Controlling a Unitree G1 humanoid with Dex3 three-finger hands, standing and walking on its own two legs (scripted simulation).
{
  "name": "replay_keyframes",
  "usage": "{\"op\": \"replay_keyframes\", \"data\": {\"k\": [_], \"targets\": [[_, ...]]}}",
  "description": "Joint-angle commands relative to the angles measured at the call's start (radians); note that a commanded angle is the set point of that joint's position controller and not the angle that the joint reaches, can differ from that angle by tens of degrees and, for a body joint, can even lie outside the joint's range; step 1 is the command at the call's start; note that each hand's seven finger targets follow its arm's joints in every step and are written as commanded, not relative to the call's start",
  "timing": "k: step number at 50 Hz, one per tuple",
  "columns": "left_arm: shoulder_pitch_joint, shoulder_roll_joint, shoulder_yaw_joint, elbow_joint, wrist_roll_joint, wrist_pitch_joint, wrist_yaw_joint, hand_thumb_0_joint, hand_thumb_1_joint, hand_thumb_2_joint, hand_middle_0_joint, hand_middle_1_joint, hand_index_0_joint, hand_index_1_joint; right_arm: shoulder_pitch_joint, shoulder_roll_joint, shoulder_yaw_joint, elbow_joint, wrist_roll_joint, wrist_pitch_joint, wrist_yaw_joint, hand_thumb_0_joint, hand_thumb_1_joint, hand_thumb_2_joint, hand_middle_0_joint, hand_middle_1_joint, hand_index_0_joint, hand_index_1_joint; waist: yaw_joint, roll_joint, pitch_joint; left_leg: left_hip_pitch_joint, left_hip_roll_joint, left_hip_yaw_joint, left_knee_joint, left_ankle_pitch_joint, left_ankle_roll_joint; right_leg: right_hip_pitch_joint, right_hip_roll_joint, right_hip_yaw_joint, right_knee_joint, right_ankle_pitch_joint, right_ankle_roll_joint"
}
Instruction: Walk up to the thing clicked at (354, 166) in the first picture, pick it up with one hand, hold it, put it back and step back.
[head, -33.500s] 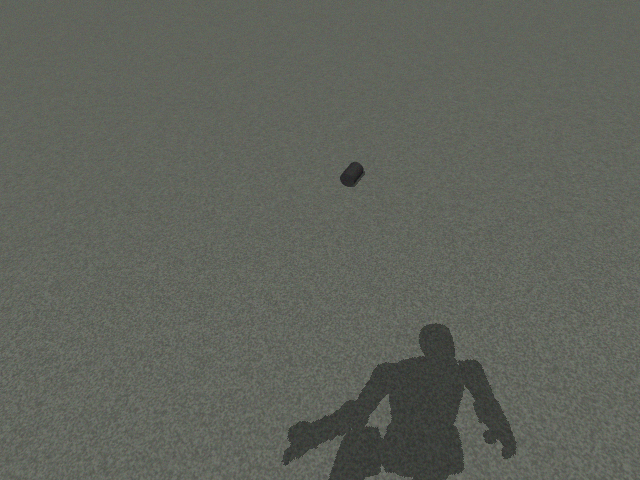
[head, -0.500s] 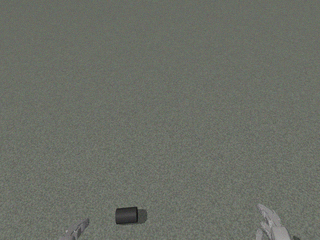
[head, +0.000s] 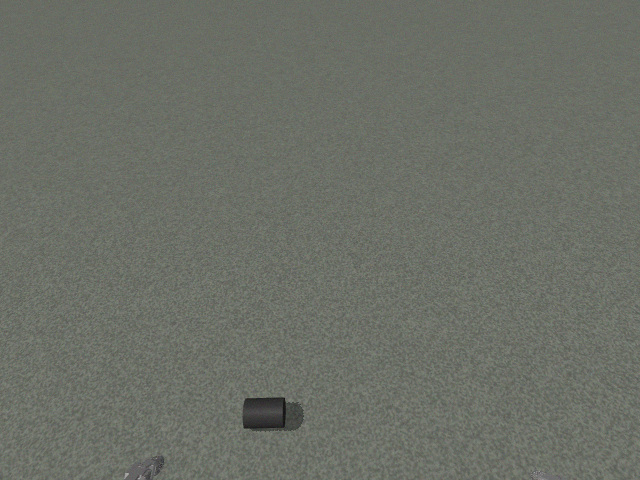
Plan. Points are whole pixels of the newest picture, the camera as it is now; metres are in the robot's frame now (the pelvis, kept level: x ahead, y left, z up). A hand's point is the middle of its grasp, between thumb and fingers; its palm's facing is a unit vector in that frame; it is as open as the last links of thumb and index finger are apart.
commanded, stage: stand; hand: left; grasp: from above
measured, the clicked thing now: (264, 412) +0.47 +0.22 -0.70
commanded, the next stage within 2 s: none
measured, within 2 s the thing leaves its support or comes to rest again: neither
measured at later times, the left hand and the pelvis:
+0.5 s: hand out of the picture +0.03 +0.24 -0.13, palm faces +0.06 -0.94 -0.34, open 7.4 cm; pelvis +0.00 +0.00 +0.03, yaw +1 degrees
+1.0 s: hand out of the picture +0.06 +0.23 -0.12, palm faces +0.05 -0.94 -0.34, open 7.3 cm; pelvis +0.01 -0.01 +0.04, yaw +1 degrees
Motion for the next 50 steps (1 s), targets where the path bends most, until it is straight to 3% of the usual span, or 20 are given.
{"op": "replay_keyframes", "data": {"k": [1,8,14,19,24,40,44,46,50], "targets": [[-0.044,0.131,0.053,0.031,-0.004,-0.074,0.012,0.000,0.900,0.900,-0.200,-0.300,-0.200,-0.301,-0.069,-0.147,-0.058,-0.056,0.008,-0.020,-0.001,0.000,-0.900,-0.900,0.200,0.300,0.200,0.300,0.011,0.035,-0.099,0.099,0.083,-0.131,-0.223,0.209,0.062,0.108,-0.047,0.061,-0.187,0.174,-0.030],[-0.044,0.142,0.045,0.215,-0.016,-0.087,0.013,0.000,0.900,0.900,-0.200,-0.300,-0.200,-0.301,-0.067,-0.169,-0.052,0.047,0.018,0.002,-0.012,0.000,-0.900,-0.900,0.200,0.300,0.200,0.300,0.001,0.048,-0.031,0.165,0.097,-0.147,-0.340,0.236,0.049,0.184,-0.058,0.061,-0.308,0.211,-0.034],[-0.049,0.162,0.040,0.333,-0.021,-0.089,0.014,0.000,0.900,0.900,-0.200,-0.300,-0.200,-0.301,-0.060,-0.174,-0.049,0.119,0.030,0.017,-0.016,0.000,-0.900,-0.900,0.200,0.300,0.200,0.300,-0.009,0.031,0.015,0.201,0.098,-0.140,-0.426,0.176,0.033,0.239,-0.072,0.066,-0.396,0.207,-0.026],[-0.061,0.174,0.033,0.393,-0.018,-0.095,0.014,0.000,0.900,0.900,-0.200,-0.300,-0.200,-0.301,-0.071,-0.178,-0.046,0.157,0.036,0.022,-0.014,0.000,-0.900,-0.900,0.200,0.300,0.200,0.300,-0.013,0.018,0.027,0.241,0.098,-0.129,-0.447,0.194,0.024,0.250,-0.081,0.070,-0.454,0.207,-0.020],[-0.063,0.187,0.032,0.435,-0.017,-0.093,0.012,0.000,0.900,0.900,-0.200,-0.300,-0.200,-0.301,-0.090,-0.189,-0.047,0.182,0.035,0.031,-0.011,0.000,-0.900,-0.900,0.200,0.300,0.200,0.300,-0.012,0.016,0.048,0.231,0.102,-0.136,-0.478,0.132,0.025,0.246,-0.079,0.067,-0.486,0.162,-0.018],[-0.102,0.206,0.025,0.489,-0.024,-0.097,0.007,0.000,0.900,0.900,-0.200,-0.300,-0.200,-0.301,-0.104,-0.195,-0.030,0.233,0.041,0.032,-0.007,0.000,-0.900,-0.900,0.200,0.300,0.200,0.300,-0.011,0.013,0.035,0.258,0.110,-0.122,-0.483,0.212,0.016,0.284,-0.093,0.073,-0.526,0.187,-0.018],[-0.129,0.211,0.027,0.484,-0.029,-0.100,0.006,0.000,0.900,0.900,-0.200,-0.300,-0.200,-0.301,-0.101,-0.198,-0.025,0.240,0.040,0.030,-0.008,0.000,-0.900,-0.900,0.200,0.300,0.200,0.300,-0.015,0.014,0.015,0.271,0.118,-0.116,-0.482,0.273,0.017,0.307,-0.103,0.079,-0.522,0.250,-0.023],[-0.131,0.212,0.028,0.486,-0.033,-0.100,0.005,0.000,0.900,0.900,-0.200,-0.300,-0.200,-0.301,-0.094,-0.209,-0.023,0.244,0.040,0.026,-0.011,0.000,-0.900,-0.900,0.200,0.300,0.200,0.300,-0.015,0.027,-0.008,0.276,0.125,-0.114,-0.483,0.341,0.017,0.342,-0.105,0.074,-0.507,0.331,-0.022],[-0.133,0.213,0.028,0.491,-0.032,-0.098,0.005,0.000,0.900,0.900,-0.200,-0.300,-0.200,-0.301,-0.107,-0.214,-0.022,0.245,0.042,0.024,-0.013,0.000,-0.900,-0.900,0.200,0.300,0.200,0.300,-0.010,0.018,-0.014,0.296,0.125,-0.110,-0.481,0.379,0.016,0.341,-0.102,0.064,-0.508,0.356,-0.019]]}}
